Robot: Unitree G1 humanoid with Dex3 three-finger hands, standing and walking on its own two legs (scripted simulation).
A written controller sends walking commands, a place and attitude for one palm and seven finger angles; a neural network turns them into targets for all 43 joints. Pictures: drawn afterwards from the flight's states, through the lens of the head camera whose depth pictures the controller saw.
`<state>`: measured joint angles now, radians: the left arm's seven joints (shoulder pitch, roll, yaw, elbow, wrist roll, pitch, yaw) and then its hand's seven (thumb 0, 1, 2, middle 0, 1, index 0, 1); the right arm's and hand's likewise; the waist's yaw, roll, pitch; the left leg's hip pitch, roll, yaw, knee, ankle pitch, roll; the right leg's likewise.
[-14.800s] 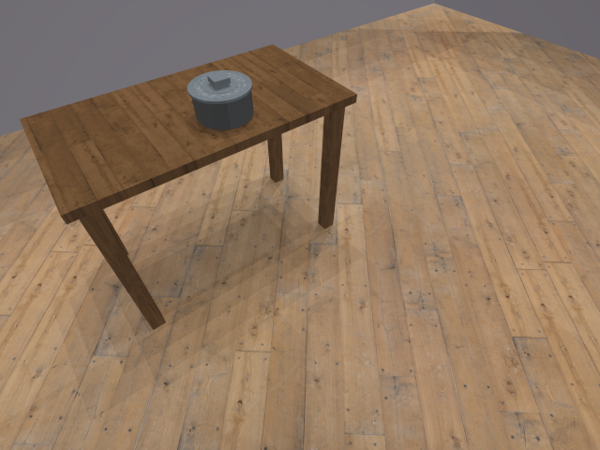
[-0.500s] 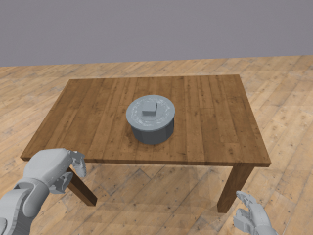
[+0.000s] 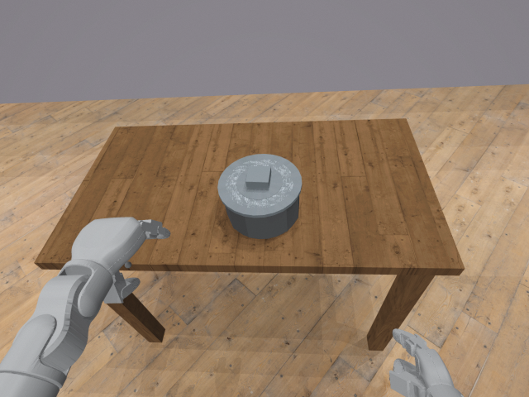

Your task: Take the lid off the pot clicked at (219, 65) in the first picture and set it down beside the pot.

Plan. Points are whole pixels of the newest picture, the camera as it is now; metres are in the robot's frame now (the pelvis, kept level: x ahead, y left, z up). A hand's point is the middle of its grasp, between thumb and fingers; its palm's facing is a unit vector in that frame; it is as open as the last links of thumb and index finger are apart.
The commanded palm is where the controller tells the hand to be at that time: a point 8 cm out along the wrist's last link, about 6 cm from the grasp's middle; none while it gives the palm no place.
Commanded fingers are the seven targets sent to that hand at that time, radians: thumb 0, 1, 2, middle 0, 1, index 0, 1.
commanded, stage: reach forward and open the fingers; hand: left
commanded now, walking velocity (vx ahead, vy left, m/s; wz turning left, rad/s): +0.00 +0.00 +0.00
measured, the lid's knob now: (258, 176) +0.54 +0.08 -0.01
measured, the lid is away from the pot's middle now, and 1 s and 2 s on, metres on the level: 0.00 0.00 0.00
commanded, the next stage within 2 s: move the open hand above the knob in 0.04 s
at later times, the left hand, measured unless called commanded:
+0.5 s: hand (167, 235) +0.34 +0.20 +0.06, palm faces -0.25 -0.08 -0.96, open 10.0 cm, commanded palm +0.33 +0.20 +0.12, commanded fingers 0.00 -0.24 1.31 -0.82 -0.08 -0.82 -0.08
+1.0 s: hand (204, 204) +0.41 +0.16 +0.05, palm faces -0.30 -0.08 -0.95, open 10.0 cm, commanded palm +0.41 +0.16 +0.12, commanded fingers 0.00 -0.24 1.31 -0.82 -0.08 -0.82 -0.08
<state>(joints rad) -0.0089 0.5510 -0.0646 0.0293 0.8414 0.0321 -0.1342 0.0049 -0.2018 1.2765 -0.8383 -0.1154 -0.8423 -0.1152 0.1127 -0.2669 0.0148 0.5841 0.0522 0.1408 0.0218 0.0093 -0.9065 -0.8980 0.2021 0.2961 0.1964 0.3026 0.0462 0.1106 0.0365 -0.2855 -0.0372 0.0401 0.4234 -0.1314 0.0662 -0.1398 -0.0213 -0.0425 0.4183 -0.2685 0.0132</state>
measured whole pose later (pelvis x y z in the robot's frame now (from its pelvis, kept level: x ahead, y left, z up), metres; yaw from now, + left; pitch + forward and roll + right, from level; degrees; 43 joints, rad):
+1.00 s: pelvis +0.03 -0.03 +0.00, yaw +0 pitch +4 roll +0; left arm -0.48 0.45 -0.24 0.43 0.85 0.18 -0.18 0.00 -0.23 1.31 -0.83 -0.08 -0.84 -0.08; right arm 0.14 -0.30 0.01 0.61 0.09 0.18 0.02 0.01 -0.91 -0.90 0.20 0.30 0.19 0.30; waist -0.02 0.09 0.00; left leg -0.36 -0.02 0.03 0.49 -0.20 0.03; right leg -0.22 0.00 -0.05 0.50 -0.35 -0.02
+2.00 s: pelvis +0.02 -0.01 -0.01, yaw -3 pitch +10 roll +0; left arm -1.04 0.29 -0.26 1.12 0.89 0.29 -0.09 0.00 -0.23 1.31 -0.83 -0.08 -0.83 -0.08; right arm 0.31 -0.28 -0.02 0.75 0.06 0.12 0.00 0.00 -0.91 -0.90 0.20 0.30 0.20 0.30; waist -0.13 0.08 -0.07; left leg -0.51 0.00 0.08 0.53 -0.20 0.05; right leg -0.39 0.00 0.00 0.54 -0.33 0.00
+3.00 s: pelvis +0.03 -0.02 -0.01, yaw -3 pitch +12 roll +0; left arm -1.02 0.29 -0.27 1.14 0.90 0.24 -0.07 0.00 -0.23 1.31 -0.83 -0.09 -0.83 -0.08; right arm 0.27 -0.27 -0.02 0.75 0.06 0.12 0.00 0.00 -0.91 -0.90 0.20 0.30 0.20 0.30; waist -0.12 0.06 -0.08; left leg -0.55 0.00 0.07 0.56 -0.21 0.04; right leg -0.42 0.01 -0.01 0.56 -0.34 -0.01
